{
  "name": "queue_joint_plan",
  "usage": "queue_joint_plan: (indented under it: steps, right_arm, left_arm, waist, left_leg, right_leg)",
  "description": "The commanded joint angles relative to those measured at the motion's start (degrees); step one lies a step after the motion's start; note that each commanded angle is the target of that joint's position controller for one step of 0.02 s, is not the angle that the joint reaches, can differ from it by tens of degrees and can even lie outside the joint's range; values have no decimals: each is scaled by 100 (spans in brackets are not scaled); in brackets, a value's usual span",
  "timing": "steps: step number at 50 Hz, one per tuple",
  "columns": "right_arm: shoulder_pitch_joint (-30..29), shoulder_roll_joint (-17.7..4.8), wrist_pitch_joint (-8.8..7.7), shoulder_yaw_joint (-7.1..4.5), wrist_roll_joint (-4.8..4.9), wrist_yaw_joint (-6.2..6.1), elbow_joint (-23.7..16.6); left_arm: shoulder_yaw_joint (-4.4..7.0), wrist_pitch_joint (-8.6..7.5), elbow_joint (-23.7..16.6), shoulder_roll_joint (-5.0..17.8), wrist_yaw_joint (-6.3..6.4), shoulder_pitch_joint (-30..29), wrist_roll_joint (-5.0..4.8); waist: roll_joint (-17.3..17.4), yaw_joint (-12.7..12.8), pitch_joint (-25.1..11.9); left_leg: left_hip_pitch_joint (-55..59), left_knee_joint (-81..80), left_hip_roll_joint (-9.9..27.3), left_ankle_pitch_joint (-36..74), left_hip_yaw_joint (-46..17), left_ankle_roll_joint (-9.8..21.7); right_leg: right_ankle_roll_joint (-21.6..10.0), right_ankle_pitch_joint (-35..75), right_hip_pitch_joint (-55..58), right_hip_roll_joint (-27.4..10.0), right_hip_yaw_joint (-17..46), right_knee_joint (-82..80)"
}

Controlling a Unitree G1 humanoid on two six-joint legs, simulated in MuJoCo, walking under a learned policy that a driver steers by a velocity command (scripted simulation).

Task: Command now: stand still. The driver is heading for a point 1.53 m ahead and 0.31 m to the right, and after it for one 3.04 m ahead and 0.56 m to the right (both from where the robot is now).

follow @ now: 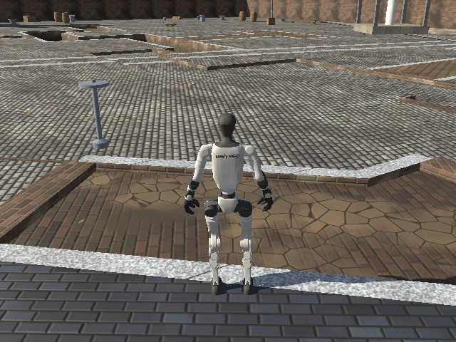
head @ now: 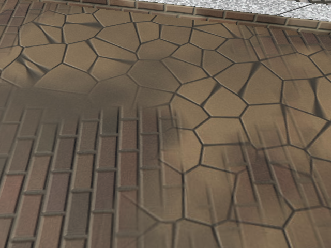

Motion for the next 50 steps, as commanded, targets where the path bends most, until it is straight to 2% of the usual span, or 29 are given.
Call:
queue_joint_plan:
  steps: [1,6,7,8,9,11,13,16,18,20,22,23,24,25,26,27,28,30,32,33,35,36,37,39,42,46,47,48,50]
  right_arm:
    - [10,-866,-67,-203,9,-11,-224]
    - [43,-873,-61,-198,11,-4,-93]
    - [244,-954,-44,-237,-14,-28,-9]
    - [600,-1261,-25,-374,-123,-107,97]
    - [1005,-1325,-27,-431,-237,-208,231]
    - [1348,-819,-70,-297,-274,-464,341]
    - [1264,-375,-174,-97,-308,-684,326]
    - [615,-467,-214,-35,-236,-787,211]
    - [475,-735,-119,-57,-210,-692,202]
    - [563,-938,26,-87,-336,-478,322]
    - [671,-809,87,-60,-481,-333,438]
    - [806,-448,47,25,-582,-282,556]
    - [748,266,-91,218,-572,-181,223]
    - [41,145,-230,135,-519,-188,104]
    - [68,79,-320,117,-464,-279,156]
    - [326,-187,-330,37,-488,-368,352]
    - [424,-86,-297,41,-543,-408,377]
    - [363,236,-150,128,-570,-354,349]
    - [59,192,-65,122,-462,-228,230]
    - [-226,351,-13,176,-450,-184,130]
    - [-344,520,27,247,-529,-128,21]
    - [-406,492,21,251,-518,-130,-28]
    - [-431,364,-19,217,-523,-165,-34]
    - [-825,389,-14,246,-486,-214,-180]
    - [-1402,480,116,314,-445,-226,-429]
    - [-1973,417,171,352,-490,-239,-590]
    - [-2367,-15,-112,124,560,-243,-720]
    - [-2062,-18,-257,119,619,-197,-616]
    - [-793,-89,-333,-36,390,-163,-173]
  left_arm:
    - [139,-56,-201,774,18,-235,-2]
    - [137,-46,-99,779,18,-254,1]
    - [159,-25,-43,830,32,-147,28]
    - [239,-10,-57,1010,83,-139,117]
    - [273,-25,-96,998,138,-260,216]
    - [182,-134,-190,584,218,-380,350]
    - [153,-237,-368,434,253,-444,390]
    - [170,-219,-445,367,193,-213,478]
    - [156,-182,-383,227,83,-59,418]
    - [112,-279,-261,195,-50,277,222]
    - [157,-470,-167,392,-49,892,178]
    - [247,-575,-64,690,15,1577,252]
    - [391,-639,-13,1364,135,2657,344]
    - [344,-648,134,1137,158,3283,549]
    - [274,-666,6,838,159,2639,512]
    - [166,-588,-189,413,164,2012,425]
    - [46,-544,-299,128,173,1817,375]
    - [-109,-496,-452,-290,252,1525,426]
    - [-119,-510,-402,-267,277,1853,425]
    - [-107,-497,-321,-168,219,2062,476]
    - [-84,-486,-213,-92,83,2436,613]
    - [-132,-508,-5,-255,64,2709,680]
    - [-124,-518,-68,-224,89,2800,571]
    - [-141,-467,54,-235,48,3052,542]
    - [-195,-355,278,-399,-67,3550,547]
    - [-150,-344,406,-257,-32,3757,429]
    - [170,-179,274,348,305,3124,-519]
    - [159,-86,308,408,437,3245,-447]
    - [186,8,352,340,436,3429,-151]
  waist:
    - [55,-3,-454]
    - [53,-5,-436]
    - [102,-61,-407]
    - [312,-256,-223]
    - [609,-485,44]
    - [951,-662,410]
    - [836,-683,213]
    - [439,-367,233]
    - [462,-126,341]
    - [439,-38,451]
    - [341,103,219]
    - [-140,343,-76]
    - [-1541,618,-782]
    - [-1117,1077,-123]
    - [-643,642,329]
    - [-199,313,298]
    - [-103,116,294]
    - [-42,-195,423]
    - [-167,-103,405]
    - [-161,-18,379]
    - [-266,5,269]
    - [-133,16,323]
    - [-38,107,250]
    - [-40,248,202]
    - [-55,416,624]
    - [80,537,788]
    - [12,481,1417]
    - [151,371,925]
    - [-68,43,-266]
  left_leg:
    - [277,-437,508,1385,-585,176]
    - [291,-453,501,1396,-586,176]
    - [347,-634,544,639,-678,266]
    - [457,-949,721,-750,-969,584]
    - [693,-1359,1179,-2011,-1649,985]
    - [1176,-1921,2236,-2480,-2898,1504]
    - [1482,-2132,2437,-1827,-2924,1405]
    - [939,-2180,1689,-1306,-1609,859]
    - [13,-2084,1321,-1051,-948,729]
    - [-604,-1805,1382,-1136,-924,882]
    - [-885,-1017,1288,-1081,-850,954]
    - [-1133,240,927,-1002,-580,725]
    - [-2487,2257,-92,-1737,-68,155]
    - [-3704,3626,-142,-2108,-925,213]
    - [-4106,4451,162,-1442,-1214,365]
    - [-3843,4705,450,-930,-933,406]
    - [-3503,4531,626,-551,-833,473]
    - [-3004,3899,925,235,-775,438]
    - [-2905,3048,893,843,-453,248]
    - [-2805,2675,885,1217,-240,133]
    - [-2390,2505,814,1894,-65,17]
    - [-3117,2044,1056,2708,-610,-42]
    - [-3433,1454,991,3314,-529,-96]
    - [-3133,709,926,3994,-370,-91]
    - [-2935,364,937,3641,-279,-69]
    - [-2989,-222,914,2796,-218,-5]
    - [-3131,-462,823,2584,-428,-34]
    - [-2714,-698,757,2860,-314,-25]
    - [-797,-517,464,3194,-74,135]
  right_leg:
    - [-99,878,-76,-60,73,-278]
    - [-96,872,-68,-62,63,-284]
    - [-125,359,-146,-24,33,-274]
    - [-216,-581,-528,110,-61,-12]
    - [-300,-1062,-1205,151,-59,395]
    - [-539,-1050,-2222,1,289,1224]
    - [-675,-1623,-2597,-174,732,2346]
    - [-574,-1267,-1751,12,375,1902]
    - [-445,-718,-478,224,40,1035]
    - [-362,496,418,390,2,273]
    - [-422,422,1187,497,-1,153]
    - [-655,432,1693,75,544,-35]
    - [-2073,186,2911,-1284,3061,-871]
    - [-2418,-545,2918,-1687,4221,-1597]
    - [-2236,-1238,2435,-1741,3808,-1668]
    - [-2059,-1372,1951,-1521,3170,-1702]
    - [-1960,-989,1537,-1336,2684,-1814]
    - [-1685,-34,843,-993,1882,-2067]
    - [-1659,601,673,-741,1343,-2161]
    - [-1680,891,493,-623,1072,-2107]
    - [-1744,1534,90,-546,833,-1885]
    - [-1806,1666,662,-775,1011,-1652]
    - [-1784,1569,1050,-645,902,-1408]
    - [-1624,1310,830,-398,788,-1169]
    - [-1648,1038,665,-577,1014,-1121]
    - [-1468,1266,1493,-592,1096,-757]
    - [-1087,1905,1177,-706,1070,-114]
    - [-968,2722,1466,-643,940,457]
    - [-859,3749,1398,-454,914,1925]
Keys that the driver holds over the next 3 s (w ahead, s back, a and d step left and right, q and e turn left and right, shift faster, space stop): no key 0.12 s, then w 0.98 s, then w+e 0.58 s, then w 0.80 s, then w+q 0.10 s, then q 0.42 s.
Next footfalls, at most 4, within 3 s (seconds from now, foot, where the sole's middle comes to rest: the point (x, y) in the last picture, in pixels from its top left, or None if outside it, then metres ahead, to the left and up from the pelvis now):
0.46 right None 0.13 -0.17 -0.78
1.02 left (159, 237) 0.57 0.06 -0.89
1.48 right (216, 184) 0.84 -0.21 -0.89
2.02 left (197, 128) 1.20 -0.13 -0.89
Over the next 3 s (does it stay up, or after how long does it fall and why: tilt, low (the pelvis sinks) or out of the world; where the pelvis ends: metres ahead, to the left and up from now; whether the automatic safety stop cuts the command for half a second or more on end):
stays up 1.42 -0.36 -0.12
